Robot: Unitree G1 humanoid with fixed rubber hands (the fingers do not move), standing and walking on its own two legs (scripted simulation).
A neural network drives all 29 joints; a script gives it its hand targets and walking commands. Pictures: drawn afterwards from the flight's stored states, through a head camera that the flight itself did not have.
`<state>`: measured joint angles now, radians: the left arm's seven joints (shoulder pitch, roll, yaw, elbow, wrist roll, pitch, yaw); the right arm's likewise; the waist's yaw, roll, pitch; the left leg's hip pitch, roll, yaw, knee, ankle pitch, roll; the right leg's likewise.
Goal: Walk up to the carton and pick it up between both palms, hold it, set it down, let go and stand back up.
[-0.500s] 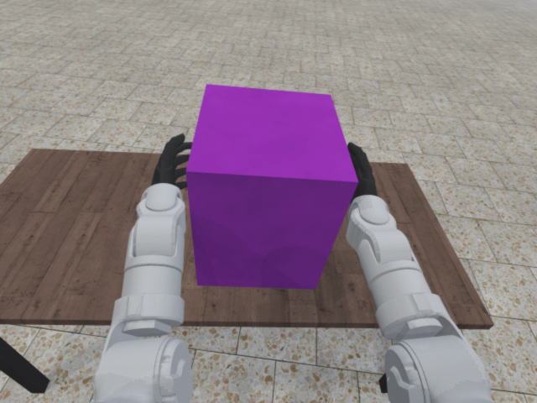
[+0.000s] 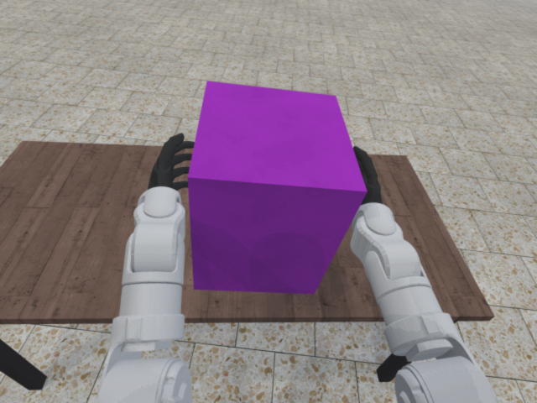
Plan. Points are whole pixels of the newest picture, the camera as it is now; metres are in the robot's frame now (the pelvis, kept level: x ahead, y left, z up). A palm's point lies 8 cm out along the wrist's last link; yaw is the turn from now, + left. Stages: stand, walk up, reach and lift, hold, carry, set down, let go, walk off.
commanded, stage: reach and lift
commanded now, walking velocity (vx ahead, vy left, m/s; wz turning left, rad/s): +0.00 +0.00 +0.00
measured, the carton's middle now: (263, 193) +0.40 +0.00 +0.11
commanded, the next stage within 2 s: hold in 0.12 s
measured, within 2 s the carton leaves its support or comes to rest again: neither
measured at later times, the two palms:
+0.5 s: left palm (150, 188) +0.35 +0.15 +0.17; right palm (360, 185) +0.35 -0.14 +0.17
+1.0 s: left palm (155, 182) +0.36 +0.15 +0.17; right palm (361, 189) +0.35 -0.14 +0.16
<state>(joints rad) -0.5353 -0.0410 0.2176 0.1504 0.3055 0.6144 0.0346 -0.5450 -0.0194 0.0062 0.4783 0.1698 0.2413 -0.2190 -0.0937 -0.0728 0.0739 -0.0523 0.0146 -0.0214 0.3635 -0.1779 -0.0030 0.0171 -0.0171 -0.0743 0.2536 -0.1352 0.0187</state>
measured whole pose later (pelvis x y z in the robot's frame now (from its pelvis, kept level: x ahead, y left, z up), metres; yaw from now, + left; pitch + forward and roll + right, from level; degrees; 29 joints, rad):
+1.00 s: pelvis -0.01 -0.01 +0.00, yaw -1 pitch -9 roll -1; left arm -0.60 -0.05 0.29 0.15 0.37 0.69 -0.01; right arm -0.64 0.01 -0.03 0.56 0.15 0.27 -0.20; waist -0.07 -0.08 0.08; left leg -0.02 0.02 -0.01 0.34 -0.16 -0.01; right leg 0.03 -0.01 -0.06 0.27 -0.14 0.01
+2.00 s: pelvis +0.00 -0.01 +0.00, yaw +0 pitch -10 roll -1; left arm -0.54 -0.04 0.25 0.05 0.35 0.70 -0.03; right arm -0.56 0.01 0.01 0.42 0.18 0.29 -0.25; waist -0.08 -0.06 0.07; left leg -0.01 0.02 -0.02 0.36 -0.17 -0.01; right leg 0.05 -0.01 -0.07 0.26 -0.14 0.01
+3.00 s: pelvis +0.00 -0.01 +0.00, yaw +0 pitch -10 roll -1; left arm -0.53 -0.05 0.25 0.06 0.35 0.70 -0.01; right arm -0.59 -0.02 0.03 0.45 0.20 0.29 -0.24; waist -0.08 -0.06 0.07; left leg -0.01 0.02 -0.02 0.37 -0.18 -0.01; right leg 0.05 -0.01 -0.07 0.27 -0.15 0.01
